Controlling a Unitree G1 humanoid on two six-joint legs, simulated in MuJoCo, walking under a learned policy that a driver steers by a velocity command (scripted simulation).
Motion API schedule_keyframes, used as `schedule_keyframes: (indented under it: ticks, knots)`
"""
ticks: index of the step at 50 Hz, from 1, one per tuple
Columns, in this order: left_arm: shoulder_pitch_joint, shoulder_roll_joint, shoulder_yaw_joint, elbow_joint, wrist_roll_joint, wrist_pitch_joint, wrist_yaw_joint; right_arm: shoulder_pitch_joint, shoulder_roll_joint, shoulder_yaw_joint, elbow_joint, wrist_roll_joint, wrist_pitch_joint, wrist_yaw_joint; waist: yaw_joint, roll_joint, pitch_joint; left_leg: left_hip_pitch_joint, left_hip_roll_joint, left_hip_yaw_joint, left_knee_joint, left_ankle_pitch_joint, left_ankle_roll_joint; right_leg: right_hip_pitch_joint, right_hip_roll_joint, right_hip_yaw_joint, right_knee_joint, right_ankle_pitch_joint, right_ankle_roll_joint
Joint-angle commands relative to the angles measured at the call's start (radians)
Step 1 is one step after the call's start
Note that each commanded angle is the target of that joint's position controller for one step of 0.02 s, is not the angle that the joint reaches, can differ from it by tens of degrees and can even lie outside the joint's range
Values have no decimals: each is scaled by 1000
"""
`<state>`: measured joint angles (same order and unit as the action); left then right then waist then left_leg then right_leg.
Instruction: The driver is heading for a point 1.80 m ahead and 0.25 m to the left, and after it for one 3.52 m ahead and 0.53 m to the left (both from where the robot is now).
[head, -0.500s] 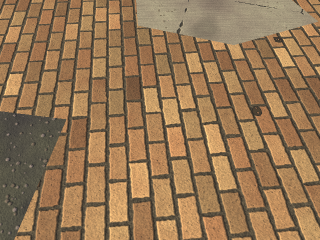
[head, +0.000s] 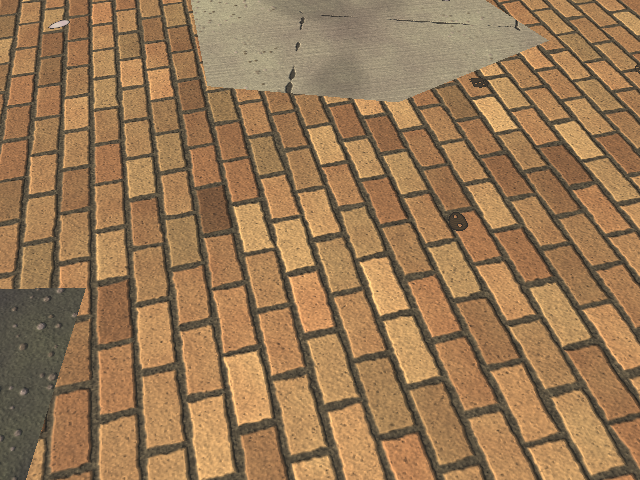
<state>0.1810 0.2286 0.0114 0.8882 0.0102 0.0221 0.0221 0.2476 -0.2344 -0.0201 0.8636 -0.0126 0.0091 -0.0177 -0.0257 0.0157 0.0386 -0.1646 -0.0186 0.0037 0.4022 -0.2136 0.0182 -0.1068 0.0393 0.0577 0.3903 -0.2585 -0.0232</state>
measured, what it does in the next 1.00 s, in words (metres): walks ahead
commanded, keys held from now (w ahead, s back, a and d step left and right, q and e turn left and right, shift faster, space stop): no key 0.42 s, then w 0.58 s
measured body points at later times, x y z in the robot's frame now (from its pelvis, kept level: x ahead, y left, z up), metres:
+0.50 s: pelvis -0.01 -0.01 +0.00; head -0.01 -0.02 +0.45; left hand +0.01 +0.24 -0.15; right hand +0.00 -0.26 -0.16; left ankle +0.00 +0.11 -0.74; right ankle -0.03 -0.11 -0.74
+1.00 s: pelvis +0.16 +0.04 +0.00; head +0.18 +0.06 +0.45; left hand +0.29 +0.28 -0.14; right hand +0.05 -0.18 -0.14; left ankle +0.04 +0.11 -0.74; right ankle +0.26 -0.09 -0.69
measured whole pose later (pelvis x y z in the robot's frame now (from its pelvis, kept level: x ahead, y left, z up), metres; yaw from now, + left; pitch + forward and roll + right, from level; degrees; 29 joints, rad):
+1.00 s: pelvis +0.16 +0.04 +0.00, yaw +0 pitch +1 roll -1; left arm 0.09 0.23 0.03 0.98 0.03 -0.03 -0.04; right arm 0.52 -0.15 0.00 1.12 -0.02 -0.09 -0.01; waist -0.04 -0.03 0.02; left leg 0.09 -0.06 0.04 0.18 -0.28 0.08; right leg -0.62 -0.05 -0.06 0.88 -0.14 -0.04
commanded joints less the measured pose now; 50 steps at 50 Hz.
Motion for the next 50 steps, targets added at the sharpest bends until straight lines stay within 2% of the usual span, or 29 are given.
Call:
schedule_keyframes:
  ticks: [1, 4, 9, 21, 22, 24, 25, 26, 27, 28, 30, 31, 33, 34, 35, 36, 37, 38, 39, 40, 41, 44, 47, 50]
  knots:
    - [21, 131, 21, 1, -4, -24, 11, 3, -121, -30, -14, 0, -8, 2, 16, -108, -17, 47, 88, -91, -57, 167, 14, -31, -129, 113, -82, 236, -32]
    - [21, 117, 14, 32, -4, -26, 12, 19, -103, -24, 38, 1, -8, -1, 14, -60, 2, 41, 88, -90, -72, 144, 8, -37, -128, 113, -92, 193, -35]
    - [22, 117, 8, 81, -3, -30, 13, 20, -93, -19, 103, 0, -4, -3, 11, -34, 18, 53, 92, -92, -82, 124, 3, -67, -125, 117, -116, 132, -40]
    - [76, 89, -9, 174, -3, -33, 16, 37, -72, -1, 211, 2, -4, -10, 13, -20, 20, 46, 101, -94, -77, 109, 5, -81, -111, 105, -123, 110, -42]
    - [90, 91, -8, 181, -2, -32, 16, 46, -67, 1, 218, 1, -4, -10, 16, -28, 0, 49, 87, -82, -69, 35, 7, -76, -104, 107, -135, 9, -47]
    - [114, 136, 12, 186, -2, -20, 16, 42, -75, -5, 213, -7, 1, -7, 25, -80, 25, -23, 21, -27, 29, -213, 24, -105, -101, 149, -152, -323, -89]
    - [140, 149, 20, 188, 1, -14, 13, 22, -73, -6, 201, -14, 3, -2, 40, -103, 69, -112, -3, -9, 91, -297, 31, -118, -132, 208, -184, -481, -121]
    - [172, 162, 30, 194, 3, -10, 11, 0, -49, -2, 185, -23, 2, 4, 57, -142, 110, -182, -19, 24, 168, -297, 33, -120, -194, 294, -228, -582, -160]
    - [188, 163, 36, 197, 4, -10, 10, -12, -30, 3, 172, -30, -4, 10, 60, -167, 140, -237, -5, 46, 246, -247, 37, -119, -258, 368, -266, -614, -196]
    - [195, 150, 37, 198, 6, -15, 8, -29, -29, 3, 157, -30, -14, 13, 63, -162, 154, -266, 21, 36, 300, -214, 42, -125, -296, 407, -287, -576, -219]
    - [185, 149, 43, 191, 14, -31, 3, -35, -46, -4, 139, -23, -37, 23, 51, -135, 136, -305, 47, 19, 326, -242, 52, -73, -304, 384, -277, -443, -227]
    - [172, 149, 47, 186, 12, -38, 2, -25, -47, -6, 134, -18, -47, 28, 38, -130, 121, -276, 47, 26, 288, -235, 57, -69, -286, 342, -261, -395, -217]
    - [111, 143, 50, 171, -2, -46, -2, 77, -21, -7, 160, -7, -63, 28, -28, -121, 107, -34, 15, 75, 95, -118, 69, -204, -219, 230, -190, -332, -178]
    - [89, 128, 49, 160, -1, -49, -4, 173, -22, -14, 200, -4, -67, 23, -64, -81, 96, 131, -21, 86, 17, -92, 65, -300, -169, 178, -105, -314, -157]
    - [64, 87, 38, 138, 5, -59, -7, 273, -63, -27, 227, -12, -74, 13, -98, 34, 77, 278, 76, -66, -80, -179, 73, -423, -100, 89, 79, -263, -124]
    - [48, 1, 14, 99, 0, -71, -16, 400, -170, -52, 242, -13, -78, 7, -127, 279, 7, 385, 325, -489, -278, -493, 139, -570, 27, -82, 409, -250, -75]
    - [25, 87, 34, 83, 29, -73, -22, 399, -180, -57, 263, -7, -67, 9, -94, 208, 74, 281, 410, -645, -319, -598, 200, -643, 7, -61, 586, -284, -83]
    - [12, 94, 37, 84, 34, -77, -33, 290, -128, -43, 226, -10, -69, 14, -36, 86, 144, 195, 382, -580, -313, -565, 199, -656, -54, -23, 667, -185, -92]
    - [28, 66, 31, 98, 26, -84, -45, 219, -101, -36, 198, -9, -80, 19, -3, 46, 149, 152, 334, -482, -315, -442, 180, -632, -83, -16, 676, -94, -87]
    - [47, 54, 30, 109, 22, -89, -52, 186, -86, -31, 183, -6, -90, 18, 19, 38, 128, 149, 290, -389, -321, -301, 160, -599, -102, -24, 662, -27, -76]
    - [48, 59, 33, 112, 27, -88, -57, 189, -67, -24, 186, -4, -99, 15, 25, 40, 109, 162, 260, -314, -318, -169, 147, -585, -110, -41, 653, 16, -62]
    - [12, 50, 35, 99, 27, -72, -60, 279, -46, -13, 223, -1, -112, 12, 18, 61, 64, 226, 216, -175, -268, 220, 138, -612, -100, -95, 656, 67, -36]
    - [-119, 34, 28, 44, 23, -63, -58, 323, -38, -3, 236, -3, -113, 8, -4, 70, 82, 212, 198, -113, -259, 417, 144, -642, -86, -139, 574, 102, -14]
    - [-241, 12, 13, -9, 14, -62, -58, 330, -37, 3, 238, -5, -112, 3, -22, 80, 108, 178, 178, -68, -261, 511, 140, -580, -59, -179, 381, 157, -14]
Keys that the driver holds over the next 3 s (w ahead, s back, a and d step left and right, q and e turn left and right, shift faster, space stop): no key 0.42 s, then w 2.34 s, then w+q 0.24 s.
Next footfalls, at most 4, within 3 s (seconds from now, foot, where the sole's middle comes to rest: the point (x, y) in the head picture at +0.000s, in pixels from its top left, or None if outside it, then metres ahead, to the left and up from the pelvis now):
1.16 right None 0.42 -0.04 -0.78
1.70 left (280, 382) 0.74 0.12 -0.78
2.26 right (348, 276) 1.04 -0.05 -0.78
2.82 left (284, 197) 1.34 0.12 -0.78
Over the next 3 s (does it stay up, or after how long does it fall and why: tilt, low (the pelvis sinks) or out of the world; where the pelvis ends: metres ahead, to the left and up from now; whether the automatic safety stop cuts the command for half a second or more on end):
stays up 1.27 0.06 0.00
